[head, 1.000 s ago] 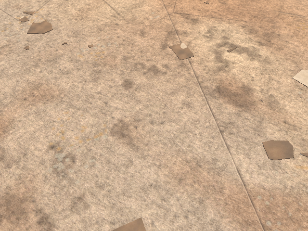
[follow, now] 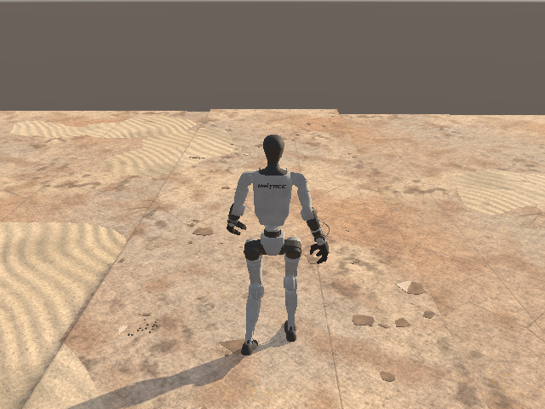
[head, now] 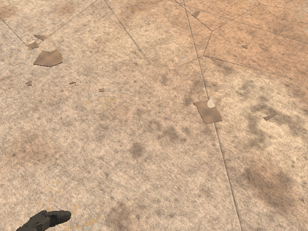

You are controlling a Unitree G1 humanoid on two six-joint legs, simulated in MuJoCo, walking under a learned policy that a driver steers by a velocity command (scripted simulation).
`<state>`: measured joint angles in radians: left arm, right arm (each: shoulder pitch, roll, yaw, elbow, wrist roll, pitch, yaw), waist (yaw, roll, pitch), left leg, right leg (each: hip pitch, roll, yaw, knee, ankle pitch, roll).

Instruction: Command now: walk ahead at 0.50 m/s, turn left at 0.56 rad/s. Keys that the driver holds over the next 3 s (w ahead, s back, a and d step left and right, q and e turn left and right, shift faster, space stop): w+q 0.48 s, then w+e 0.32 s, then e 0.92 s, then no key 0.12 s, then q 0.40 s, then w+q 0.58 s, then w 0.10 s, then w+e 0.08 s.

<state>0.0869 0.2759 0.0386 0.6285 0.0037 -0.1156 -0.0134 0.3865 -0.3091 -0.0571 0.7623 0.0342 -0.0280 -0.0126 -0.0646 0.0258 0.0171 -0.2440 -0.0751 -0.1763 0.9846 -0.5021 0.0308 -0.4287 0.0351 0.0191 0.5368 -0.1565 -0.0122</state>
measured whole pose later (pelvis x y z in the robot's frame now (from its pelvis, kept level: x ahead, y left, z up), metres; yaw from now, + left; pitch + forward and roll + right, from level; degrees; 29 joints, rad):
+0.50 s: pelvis +0.26 +0.07 -0.01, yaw +18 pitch +1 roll -1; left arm 0.31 0.32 0.06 0.81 -0.01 -0.06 0.01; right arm 0.08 -0.30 -0.06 0.58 0.02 -0.02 0.04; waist 0.05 0.01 0.08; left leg -0.51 -0.04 0.03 0.66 -0.16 0.10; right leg -0.13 -0.07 -0.09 0.96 -0.49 0.03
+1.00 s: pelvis +0.54 +0.12 -0.01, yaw +10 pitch +3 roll +1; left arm 0.13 0.28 0.04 0.68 0.00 -0.08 -0.06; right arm 0.28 -0.30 -0.05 0.78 -0.01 -0.03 -0.03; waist -0.04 -0.03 0.04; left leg -0.08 -0.02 0.12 0.72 -0.53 0.00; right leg -0.53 0.02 -0.03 0.55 -0.08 -0.07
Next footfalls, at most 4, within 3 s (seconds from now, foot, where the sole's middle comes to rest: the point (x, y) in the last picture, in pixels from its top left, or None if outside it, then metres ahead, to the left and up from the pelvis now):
0.44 left None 0.38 0.18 -0.76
0.96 right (138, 176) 0.73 0.07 -0.76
1.42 left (90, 177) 0.74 0.29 -0.76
1.84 right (144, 192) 0.65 0.04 -0.76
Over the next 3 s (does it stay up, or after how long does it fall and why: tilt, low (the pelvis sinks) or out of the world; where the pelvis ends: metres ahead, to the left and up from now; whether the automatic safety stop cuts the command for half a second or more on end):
stays up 0.93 0.16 0.01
